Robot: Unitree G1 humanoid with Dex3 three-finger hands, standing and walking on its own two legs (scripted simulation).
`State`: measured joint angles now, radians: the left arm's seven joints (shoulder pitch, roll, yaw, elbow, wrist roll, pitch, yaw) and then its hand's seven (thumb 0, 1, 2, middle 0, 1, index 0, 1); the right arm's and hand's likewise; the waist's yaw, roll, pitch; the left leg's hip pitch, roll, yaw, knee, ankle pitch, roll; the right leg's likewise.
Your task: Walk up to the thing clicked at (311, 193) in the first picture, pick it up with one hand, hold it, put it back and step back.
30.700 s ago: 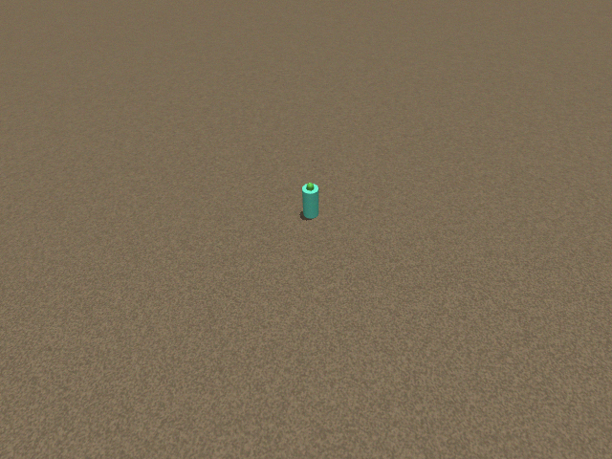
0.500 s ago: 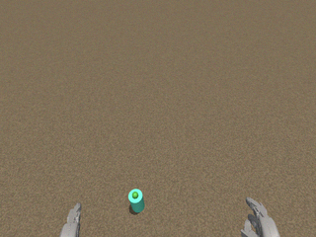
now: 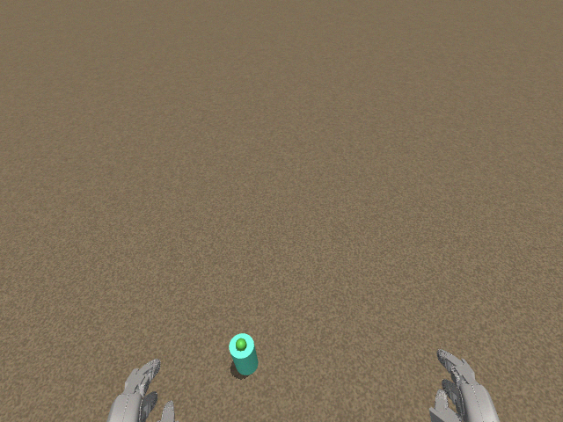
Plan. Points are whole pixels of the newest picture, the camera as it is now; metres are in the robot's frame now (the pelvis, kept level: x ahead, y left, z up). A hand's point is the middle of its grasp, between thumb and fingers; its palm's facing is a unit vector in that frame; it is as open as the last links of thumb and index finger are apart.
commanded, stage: stand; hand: left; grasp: from the side
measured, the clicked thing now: (243, 353) +0.47 +0.15 -0.63
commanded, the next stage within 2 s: step back in 2.00 s
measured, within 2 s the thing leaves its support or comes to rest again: neither
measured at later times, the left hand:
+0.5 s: hand out of the picture +0.07 +0.25 -0.11, palm faces +0.01 -0.93 -0.36, open 7.4 cm
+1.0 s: hand out of the picture +0.03 +0.25 -0.10, palm faces +0.01 -0.93 -0.36, open 7.4 cm
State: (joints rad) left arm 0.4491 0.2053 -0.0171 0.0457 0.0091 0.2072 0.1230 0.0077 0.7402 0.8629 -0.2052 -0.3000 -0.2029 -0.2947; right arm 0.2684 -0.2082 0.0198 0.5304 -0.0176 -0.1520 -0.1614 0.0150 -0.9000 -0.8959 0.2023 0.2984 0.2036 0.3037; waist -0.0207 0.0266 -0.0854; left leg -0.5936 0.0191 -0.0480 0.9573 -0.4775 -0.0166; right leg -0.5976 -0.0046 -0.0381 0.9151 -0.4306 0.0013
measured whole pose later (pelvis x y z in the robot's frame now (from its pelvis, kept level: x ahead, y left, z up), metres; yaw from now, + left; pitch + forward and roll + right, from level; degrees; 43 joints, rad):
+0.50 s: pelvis +0.00 +0.01 +0.04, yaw +1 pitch -3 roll +0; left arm 0.21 0.31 0.01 0.96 0.03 0.00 0.03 0.01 0.91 0.90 -0.21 -0.30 -0.20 -0.30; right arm 0.20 -0.31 -0.03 0.99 -0.04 0.00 -0.01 0.01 -0.90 -0.90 0.20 0.30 0.20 0.30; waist 0.01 0.02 0.05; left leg -0.22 -0.02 -0.03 0.58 -0.31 0.00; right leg -0.24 -0.04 -0.03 0.59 -0.29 0.02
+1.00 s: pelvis -0.02 +0.00 +0.06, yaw +1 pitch -5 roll +0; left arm 0.16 0.32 0.01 1.15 0.02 0.00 0.01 0.01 0.91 0.90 -0.21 -0.30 -0.21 -0.30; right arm 0.17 -0.33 -0.02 1.13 -0.02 0.00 0.00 0.01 -0.90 -0.90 0.20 0.30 0.20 0.30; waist 0.01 0.02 0.07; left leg -0.13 0.00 -0.04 0.38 -0.18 -0.01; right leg -0.15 -0.03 -0.03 0.39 -0.17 0.01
